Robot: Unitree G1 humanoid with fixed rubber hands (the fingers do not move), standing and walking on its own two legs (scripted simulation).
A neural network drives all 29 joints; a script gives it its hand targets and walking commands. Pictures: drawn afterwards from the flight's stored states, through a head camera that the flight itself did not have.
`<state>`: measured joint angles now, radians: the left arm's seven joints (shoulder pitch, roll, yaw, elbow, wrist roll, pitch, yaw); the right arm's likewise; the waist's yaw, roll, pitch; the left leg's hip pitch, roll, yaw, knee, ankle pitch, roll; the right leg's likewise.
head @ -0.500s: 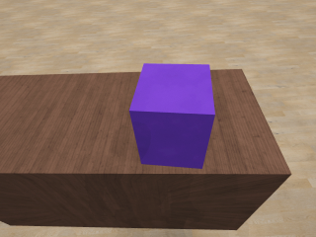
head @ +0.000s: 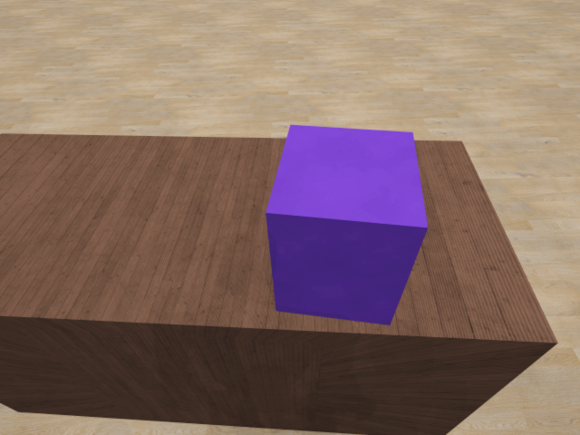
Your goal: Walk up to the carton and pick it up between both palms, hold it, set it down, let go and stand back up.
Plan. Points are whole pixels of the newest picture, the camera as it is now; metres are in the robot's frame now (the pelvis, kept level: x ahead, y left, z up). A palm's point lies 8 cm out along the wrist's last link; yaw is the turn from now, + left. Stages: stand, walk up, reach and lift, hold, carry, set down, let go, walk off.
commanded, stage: walk up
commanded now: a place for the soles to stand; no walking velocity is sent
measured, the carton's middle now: (340, 226) +0.46 -0.06 +0.03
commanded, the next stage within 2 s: reach and lift in 0.48 s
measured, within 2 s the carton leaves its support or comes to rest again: neither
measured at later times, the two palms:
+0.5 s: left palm out of the picture -0.01 +0.25 -0.14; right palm out of the picture +0.02 -0.26 -0.14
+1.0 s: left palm out of the picture +0.12 +0.21 -0.10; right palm out of the picture +0.11 -0.29 -0.09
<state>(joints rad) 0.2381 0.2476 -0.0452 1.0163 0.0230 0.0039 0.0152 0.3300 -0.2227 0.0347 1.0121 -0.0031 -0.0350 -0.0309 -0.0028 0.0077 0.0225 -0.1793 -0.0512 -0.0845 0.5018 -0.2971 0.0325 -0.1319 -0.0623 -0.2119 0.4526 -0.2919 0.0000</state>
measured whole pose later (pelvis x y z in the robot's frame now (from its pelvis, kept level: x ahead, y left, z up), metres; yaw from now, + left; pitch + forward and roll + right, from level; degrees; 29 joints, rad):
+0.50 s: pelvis +0.00 -0.01 +0.00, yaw +4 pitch -1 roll -1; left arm 0.28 0.25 -0.04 1.04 0.02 0.02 0.02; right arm 0.32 -0.24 0.04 1.02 -0.01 -0.02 -0.04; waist 0.00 0.02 0.04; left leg -0.21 -0.06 -0.16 0.56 -0.31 0.02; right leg -0.12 -0.06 -0.28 0.47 -0.31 -0.01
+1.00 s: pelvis -0.05 -0.06 -0.01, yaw -6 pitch +0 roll +1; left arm 0.07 0.26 0.18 0.53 0.05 0.48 -0.01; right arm 0.07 -0.19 0.02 0.65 -0.02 0.06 0.01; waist 0.05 -0.06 0.09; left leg -0.28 0.05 0.02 0.55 -0.28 0.01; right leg -0.31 0.03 -0.10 0.57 -0.27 -0.07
